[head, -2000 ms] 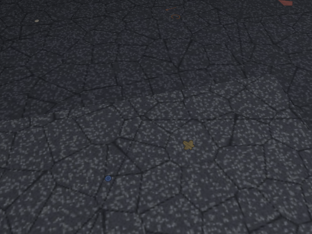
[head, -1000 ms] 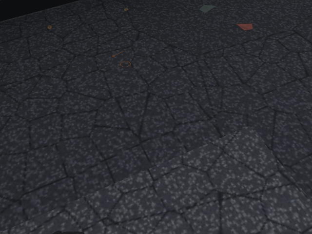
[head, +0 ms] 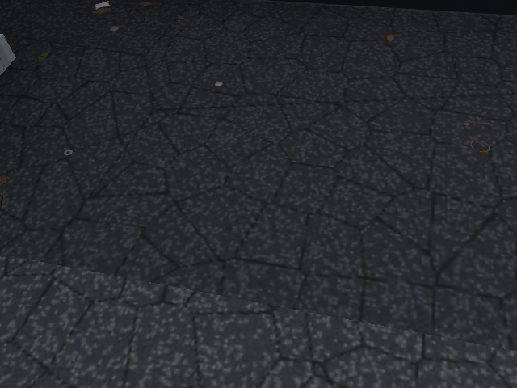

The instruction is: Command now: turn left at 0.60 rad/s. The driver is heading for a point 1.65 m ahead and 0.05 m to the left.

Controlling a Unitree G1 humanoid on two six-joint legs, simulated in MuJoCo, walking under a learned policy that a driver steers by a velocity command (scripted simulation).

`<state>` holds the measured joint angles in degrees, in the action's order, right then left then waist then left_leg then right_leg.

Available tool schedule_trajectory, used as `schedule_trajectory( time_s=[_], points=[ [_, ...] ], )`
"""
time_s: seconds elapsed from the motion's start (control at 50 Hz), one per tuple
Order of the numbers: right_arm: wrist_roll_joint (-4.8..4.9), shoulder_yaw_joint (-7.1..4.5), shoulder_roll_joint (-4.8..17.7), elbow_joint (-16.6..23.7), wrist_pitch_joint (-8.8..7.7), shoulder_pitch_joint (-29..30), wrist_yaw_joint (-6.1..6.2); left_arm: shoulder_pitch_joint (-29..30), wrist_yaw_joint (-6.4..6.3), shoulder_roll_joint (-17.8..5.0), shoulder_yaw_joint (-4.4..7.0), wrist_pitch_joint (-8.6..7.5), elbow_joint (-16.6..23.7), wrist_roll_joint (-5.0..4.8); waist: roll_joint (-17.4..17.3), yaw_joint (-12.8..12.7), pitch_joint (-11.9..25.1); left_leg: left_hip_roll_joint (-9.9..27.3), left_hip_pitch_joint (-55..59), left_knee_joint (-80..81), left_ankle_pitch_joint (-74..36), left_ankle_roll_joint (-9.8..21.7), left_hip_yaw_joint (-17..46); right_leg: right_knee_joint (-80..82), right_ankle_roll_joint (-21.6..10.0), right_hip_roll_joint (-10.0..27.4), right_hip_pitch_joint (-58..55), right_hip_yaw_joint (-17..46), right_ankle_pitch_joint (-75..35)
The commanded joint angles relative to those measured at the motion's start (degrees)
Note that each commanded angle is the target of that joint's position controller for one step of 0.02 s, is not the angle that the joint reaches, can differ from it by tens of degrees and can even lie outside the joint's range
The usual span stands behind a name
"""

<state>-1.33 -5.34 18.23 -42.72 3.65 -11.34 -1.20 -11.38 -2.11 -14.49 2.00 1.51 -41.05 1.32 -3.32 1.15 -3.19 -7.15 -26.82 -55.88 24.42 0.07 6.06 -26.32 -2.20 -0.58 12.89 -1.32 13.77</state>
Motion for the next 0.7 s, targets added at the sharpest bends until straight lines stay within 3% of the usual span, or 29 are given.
schedule_trajectory(
  time_s=[0.02, 0.12, 0.22, 0.26, 0.28, 0.3, 0.32, 0.34, 0.36, 0.38, 0.4, 0.44, 0.5, 0.54, 0.58, 0.62, 0.7],
  points=[
    [0.21, -1.62, 5.7, 1.7, 0.19, -4.0, -1.04, 4.9, -0.35, -7.2, 1.67, -1.03, 5.4, 0.05, 11.6, 1.3, 2.8, 2.5, -4.0, -10.7, -1.2, -2.3, -2.0, 9.6, -8.0, 12.8, -4.4, 8.0, -19.5],
    [0.66, -0.46, 3.7, 4.2, 0.87, 1.8, -1.63, -2.2, -0.21, -9.1, 2.7, -1.09, 3.3, 0.1, 12.1, -3.2, 4.3, 4.8, -4.8, -0.9, 0.8, -4.0, -4.4, 7.0, -9.8, 16.0, -13.1, 5.9, -24.1],
    [1.4, 0.4, 3.2, 5.8, 0.8, 2.9, -1.87, -1.0, 1.19, -11.3, 3.57, -0.91, 3.0, 0.48, 14.7, -3.3, 5.2, 5.5, 6.1, 12.4, 2.8, -1.7, -9.1, 4.4, -8.8, 17.1, -8.6, 1.9, -25.3],
    [1.49, 0.44, 3.3, 5.9, 0.41, 1.8, -1.73, -0.7, 1.58, -12.1, 3.83, -0.71, 2.6, 0.15, 14.6, -2.6, 5.7, 5.1, 9.6, 18.7, 0.4, -0.5, -10.4, 1.9, -7.7, 17.6, -7.7, 1.1, -25.2],
    [1.14, 0.52, 2.9, 5.5, 0.02, 0.1, -1.51, 0.2, 1.67, -12.3, 3.88, -0.53, 2.5, -0.41, 13.4, -0.9, 6.0, 4.6, 13.5, 25.3, -4.5, 0.4, -11.0, -1.0, -5.9, 17.1, -5.7, -0.6, -22.9],
    [0.42, 0.44, 3.6, 4.9, -0.6, -1.5, -0.93, -0.5, 1.76, -11.9, 3.88, -0.37, 2.0, -0.7, 10.1, 0.4, 6.1, 4.6, 18.7, 33.1, -11.6, 1.3, -9.2, -5.3, -2.7, 16.1, -1.7, -2.8, -17.5],
    [-0.68, -0.39, 8.0, 5.0, -1.54, -2.9, -0.23, -2.9, 2.07, -9.3, 3.28, -0.02, 2.2, -0.43, -2.2, 0.3, 6.1, 14.1, 25.7, 41.0, -14.9, 3.5, 6.1, -17.6, 1.4, 11.5, 8.7, -7.3, -3.4],
    [0.2, -2.19, 16.4, 6.0, -1.92, -4.0, -0.17, -0.3, 1.82, -5.0, 1.74, 0.59, 6.5, -0.07, -14.8, 0.3, 4.2, 29.4, 25.0, 39.8, -38.3, 12.3, 25.0, -25.7, 4.4, 1.2, 21.5, -7.2, 23.0],
    [0.67, -2.07, 13.4, 4.9, -2.02, -7.6, -0.01, 2.9, 0.97, -7.5, 2.13, 1.47, 5.9, 0.04, -6.8, 4.0, 6.3, 29.2, 24.0, 37.8, -40.8, 16.8, 21.0, -33.4, 4.2, 3.0, 19.9, 0.5, 23.1],
    [0.73, -0.57, 9.4, 4.7, -2.0, -4.6, 0.3, 2.5, 1.19, -7.6, 2.28, 1.83, 5.0, -0.82, -4.7, 1.6, 4.2, 25.5, 21.9, 37.8, -38.6, 16.2, 15.6, -35.3, 3.7, 3.5, 19.4, 2.0, 18.9],
    [0.66, 0.46, 6.6, 5.1, -1.82, 0.2, 0.63, 1.2, 1.56, -7.9, 2.43, 1.61, 3.5, -1.33, -3.7, -0.7, 2.3, 21.3, 19.6, 38.7, -34.7, 13.4, 10.9, -33.5, 3.4, 4.2, 17.9, 2.7, 13.9],
    [0.93, 1.36, 4.6, 5.3, -2.07, 3.1, 1.44, -1.8, 2.06, -9.2, 2.89, 1.44, 1.3, -0.06, -5.4, -2.0, 3.6, 17.0, 21.0, 38.4, -39.2, 11.3, 6.4, -33.5, 3.8, 3.3, 15.7, 1.3, 8.5],
    [0.87, 1.9, 4.3, 4.1, -2.67, 1.3, 1.46, -2.6, 2.5, -7.7, 2.46, 1.94, 0.1, -0.47, -2.5, -1.6, 5.3, 17.1, 22.7, 38.5, -39.2, 11.3, 5.5, -30.7, 4.3, 2.7, 13.7, 1.4, 7.1],
    [0.6, 1.61, 5.4, 2.3, -2.66, -2.4, 1.4, -1.4, 2.84, -7.4, 2.25, 1.99, 0.1, 0.23, -3.8, 0.3, 5.0, 17.3, 24.7, 42.5, -18.0, 12.1, 8.8, -27.2, 4.3, 2.5, 15.4, 0.6, 7.1],
    [0.17, 1.68, 5.5, 0.7, -2.61, -4.7, 1.18, 0.8, 3.38, -7.9, 2.39, 1.7, 0.3, 0.82, -5.1, 1.6, 1.7, 18.1, 24.8, 46.8, 1.0, 12.7, 13.1, -23.6, 3.8, 2.4, 18.3, 0.5, 7.1],
    [-0.05, 1.59, 5.9, -0.4, -3.06, -5.6, 1.1, 2.1, 3.72, -7.7, 2.38, 0.89, 0.3, 0.81, -4.2, 1.9, -0.7, 19.0, 24.7, 48.4, 4.8, 13.2, 14.9, -20.3, 3.3, 2.4, 19.1, 0.6, 6.9],
    [-0.16, 1.36, 6.5, -2.1, -4.8, -6.6, 1.29, 2.3, 3.92, -6.3, 1.8, -0.98, -0.5, 0.59, -2.3, 1.8, -1.0, 20.0, 24.2, 48.9, 4.8, 14.0, 14.1, -15.2, 1.6, 2.4, 17.0, 0.2, 7.0]
  ],
)
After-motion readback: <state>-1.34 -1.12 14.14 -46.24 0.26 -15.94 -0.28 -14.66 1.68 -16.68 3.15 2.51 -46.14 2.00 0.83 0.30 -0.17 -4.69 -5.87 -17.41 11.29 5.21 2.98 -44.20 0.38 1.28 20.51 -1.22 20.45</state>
